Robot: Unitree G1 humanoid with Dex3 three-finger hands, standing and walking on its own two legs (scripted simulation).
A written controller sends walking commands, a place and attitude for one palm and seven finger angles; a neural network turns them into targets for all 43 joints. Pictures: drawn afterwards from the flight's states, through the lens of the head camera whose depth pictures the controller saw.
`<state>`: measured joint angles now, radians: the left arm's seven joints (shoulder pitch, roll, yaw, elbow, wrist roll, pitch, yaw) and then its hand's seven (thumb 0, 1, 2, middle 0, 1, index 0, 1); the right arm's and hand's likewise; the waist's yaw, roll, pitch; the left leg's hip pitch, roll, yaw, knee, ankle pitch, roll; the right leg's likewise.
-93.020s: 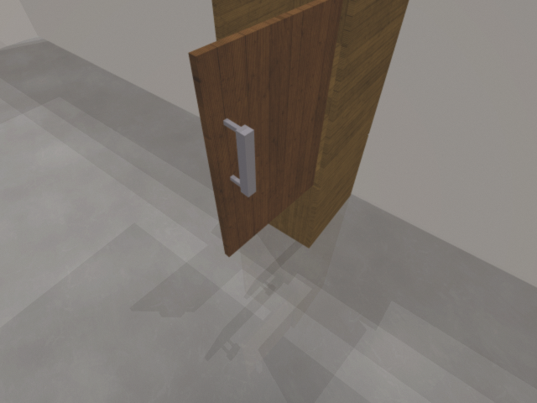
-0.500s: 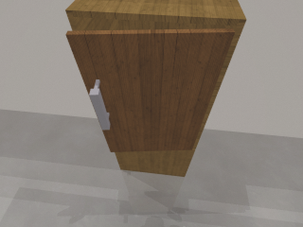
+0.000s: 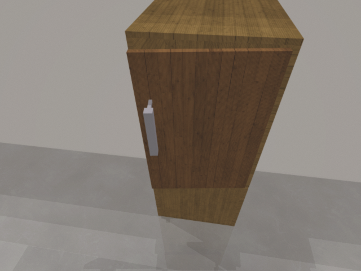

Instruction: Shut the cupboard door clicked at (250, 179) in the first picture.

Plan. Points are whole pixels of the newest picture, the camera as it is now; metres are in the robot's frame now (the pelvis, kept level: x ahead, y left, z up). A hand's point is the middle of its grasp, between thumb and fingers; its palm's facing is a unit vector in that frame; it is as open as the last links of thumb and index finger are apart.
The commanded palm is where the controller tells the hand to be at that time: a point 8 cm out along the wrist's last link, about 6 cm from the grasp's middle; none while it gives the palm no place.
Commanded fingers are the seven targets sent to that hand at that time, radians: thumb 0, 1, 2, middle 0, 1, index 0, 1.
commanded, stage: come to a stop and stand still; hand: left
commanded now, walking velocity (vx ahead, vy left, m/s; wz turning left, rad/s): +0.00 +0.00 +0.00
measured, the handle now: (152, 128) +0.49 +0.13 +0.04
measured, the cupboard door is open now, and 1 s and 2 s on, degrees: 8 8 8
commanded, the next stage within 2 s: look again from close up in 1.34 s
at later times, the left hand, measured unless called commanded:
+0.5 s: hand out of the picture +0.00 +0.20 -0.15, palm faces +0.00 -0.98 -0.22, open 7.3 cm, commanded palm none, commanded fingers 0.00 0.90 0.90 -0.20 -0.30 -0.20 -0.30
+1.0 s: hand out of the picture +0.02 +0.17 -0.15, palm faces +0.02 -0.98 -0.21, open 7.3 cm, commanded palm none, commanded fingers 0.00 0.90 0.90 -0.20 -0.30 -0.20 -0.30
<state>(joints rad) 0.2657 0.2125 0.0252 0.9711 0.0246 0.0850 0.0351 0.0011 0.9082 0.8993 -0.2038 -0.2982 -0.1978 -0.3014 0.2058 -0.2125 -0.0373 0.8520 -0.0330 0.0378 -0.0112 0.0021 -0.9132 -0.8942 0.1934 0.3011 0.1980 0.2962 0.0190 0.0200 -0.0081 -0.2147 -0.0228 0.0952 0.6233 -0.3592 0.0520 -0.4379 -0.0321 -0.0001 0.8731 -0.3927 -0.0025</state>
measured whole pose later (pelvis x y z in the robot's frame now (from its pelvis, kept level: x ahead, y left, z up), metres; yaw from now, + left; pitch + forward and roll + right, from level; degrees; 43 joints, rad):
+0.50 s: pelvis -0.02 +0.02 +0.02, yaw +0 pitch -1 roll +1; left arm 0.27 0.16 -0.01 1.03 0.02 0.02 0.02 0.00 0.92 0.90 -0.20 -0.30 -0.20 -0.30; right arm 0.37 -0.18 -0.01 1.05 -0.02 0.01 -0.02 0.00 -0.92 -0.89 0.19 0.30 0.20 0.30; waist -0.01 0.01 0.02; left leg -0.19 -0.08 0.11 0.40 -0.20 0.08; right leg -0.29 -0.02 0.01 0.47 -0.17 -0.01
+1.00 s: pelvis +0.02 +0.00 +0.02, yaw +1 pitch -1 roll +1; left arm 0.27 0.15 -0.02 1.12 0.02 -0.01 0.04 0.01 0.93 0.90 -0.20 -0.30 -0.20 -0.30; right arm 0.26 -0.16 0.01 1.10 -0.01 -0.03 -0.03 0.00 -0.92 -0.89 0.20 0.30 0.20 0.30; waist 0.00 0.01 0.03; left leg -0.12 -0.04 0.08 0.38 -0.25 0.04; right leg -0.21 0.02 -0.02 0.44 -0.21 -0.04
